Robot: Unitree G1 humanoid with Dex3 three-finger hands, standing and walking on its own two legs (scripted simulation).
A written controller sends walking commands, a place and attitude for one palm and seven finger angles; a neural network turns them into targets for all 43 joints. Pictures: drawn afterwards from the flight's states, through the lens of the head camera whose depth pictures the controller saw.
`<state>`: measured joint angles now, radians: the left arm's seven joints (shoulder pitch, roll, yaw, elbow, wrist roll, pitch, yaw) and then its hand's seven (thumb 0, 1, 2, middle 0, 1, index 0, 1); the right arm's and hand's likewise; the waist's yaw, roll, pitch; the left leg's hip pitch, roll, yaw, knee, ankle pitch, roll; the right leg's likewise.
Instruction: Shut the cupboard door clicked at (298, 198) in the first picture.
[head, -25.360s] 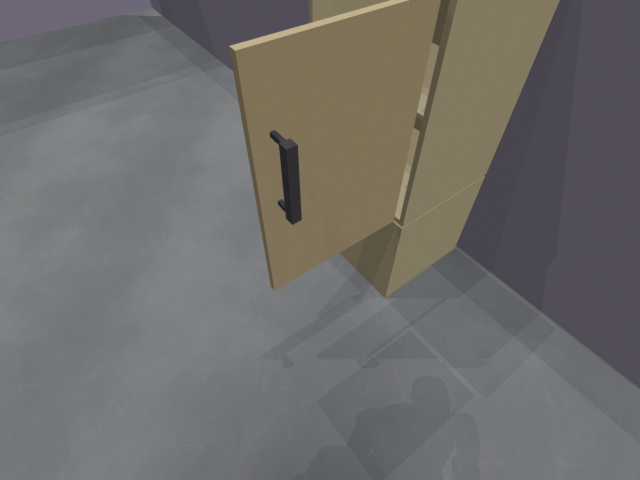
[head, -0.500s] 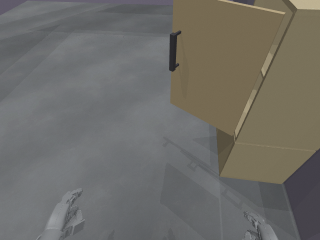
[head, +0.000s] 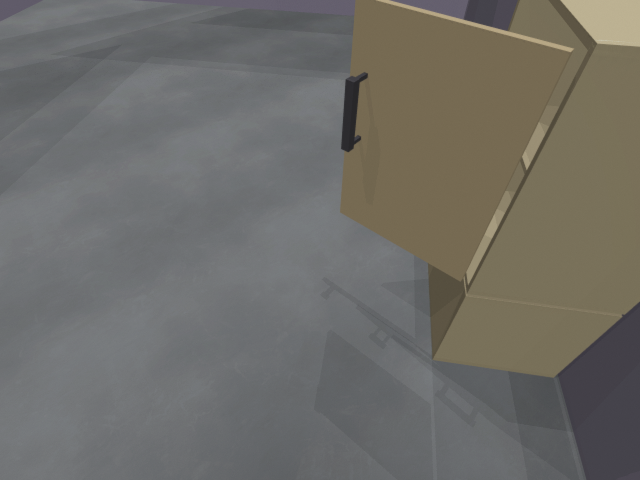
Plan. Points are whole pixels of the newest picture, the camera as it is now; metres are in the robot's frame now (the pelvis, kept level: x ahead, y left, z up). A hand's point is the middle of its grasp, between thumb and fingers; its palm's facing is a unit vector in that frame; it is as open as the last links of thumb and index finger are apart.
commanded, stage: let the arm hang, fingers relaxed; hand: left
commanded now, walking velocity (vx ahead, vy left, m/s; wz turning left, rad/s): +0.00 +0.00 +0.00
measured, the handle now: (355, 113) +0.88 -0.03 +0.01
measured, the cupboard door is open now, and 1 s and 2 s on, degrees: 59 59 59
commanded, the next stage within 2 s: look to check the result in 0.42 s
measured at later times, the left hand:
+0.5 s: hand out of the picture +0.05 +0.19 -0.17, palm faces -0.02 -0.98 -0.21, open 7.4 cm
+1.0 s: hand out of the picture +0.06 +0.20 -0.17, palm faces -0.01 -0.97 -0.26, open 7.4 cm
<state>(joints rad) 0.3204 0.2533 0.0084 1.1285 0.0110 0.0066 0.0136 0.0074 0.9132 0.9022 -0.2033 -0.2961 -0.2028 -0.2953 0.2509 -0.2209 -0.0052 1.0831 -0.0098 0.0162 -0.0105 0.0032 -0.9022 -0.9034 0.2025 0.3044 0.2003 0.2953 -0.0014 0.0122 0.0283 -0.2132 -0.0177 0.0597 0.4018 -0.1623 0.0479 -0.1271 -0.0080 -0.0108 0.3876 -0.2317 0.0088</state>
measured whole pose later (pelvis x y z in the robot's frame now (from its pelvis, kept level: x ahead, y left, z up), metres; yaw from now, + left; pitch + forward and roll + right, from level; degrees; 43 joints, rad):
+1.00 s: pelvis +0.03 -0.01 +0.00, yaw -1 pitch -1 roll +0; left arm 0.21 0.25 0.01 1.15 0.01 -0.01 0.01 0.01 0.90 0.90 -0.20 -0.30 -0.20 -0.30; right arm 0.17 -0.25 -0.01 1.12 -0.01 0.00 -0.01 0.00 -0.90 -0.90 0.20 0.30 0.20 0.30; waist -0.01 -0.01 0.03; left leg -0.14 -0.01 0.07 0.34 -0.17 0.03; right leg -0.06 0.00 0.00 0.32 -0.24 0.00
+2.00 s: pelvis +0.04 -0.04 -0.01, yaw +29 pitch +2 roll +1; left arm 0.20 0.21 0.05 0.90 0.03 0.02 0.03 0.01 0.90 0.90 -0.20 -0.30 -0.20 -0.30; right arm 0.20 -0.27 -0.10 0.93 -0.03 0.08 0.02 0.00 -0.90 -0.90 0.20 0.30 0.20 0.29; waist -0.03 0.03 0.07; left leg -0.56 -0.06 -0.06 1.09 -0.42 -0.03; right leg -0.23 -0.05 -0.04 0.53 -0.33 0.00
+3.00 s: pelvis +0.11 +0.08 -0.02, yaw +66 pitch +0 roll +1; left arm 0.32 0.26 0.09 0.97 0.02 0.03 -0.01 0.01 0.90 0.90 -0.20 -0.30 -0.20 -0.30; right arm 0.17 -0.21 -0.04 0.88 -0.02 -0.02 0.03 0.00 -0.90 -0.90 0.20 0.30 0.20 0.30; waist 0.00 -0.07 0.09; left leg -0.34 -0.01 0.09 0.63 -0.29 0.04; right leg -0.39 -0.15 -0.09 1.13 -0.49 0.05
